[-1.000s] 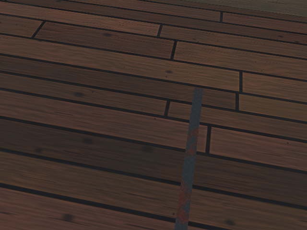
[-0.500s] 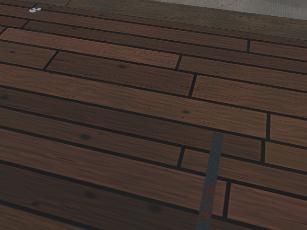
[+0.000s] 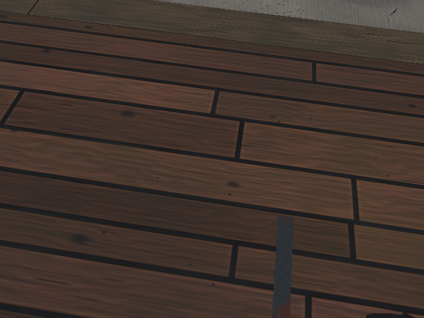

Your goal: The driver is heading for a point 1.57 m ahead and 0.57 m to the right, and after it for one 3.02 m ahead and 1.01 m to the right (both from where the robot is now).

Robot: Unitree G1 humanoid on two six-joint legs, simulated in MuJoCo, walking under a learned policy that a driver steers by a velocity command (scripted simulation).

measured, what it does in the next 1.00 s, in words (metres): steps on the spot, turning right: right foot, then left foot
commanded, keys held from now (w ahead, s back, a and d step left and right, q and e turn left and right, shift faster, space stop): e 0.68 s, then no key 0.32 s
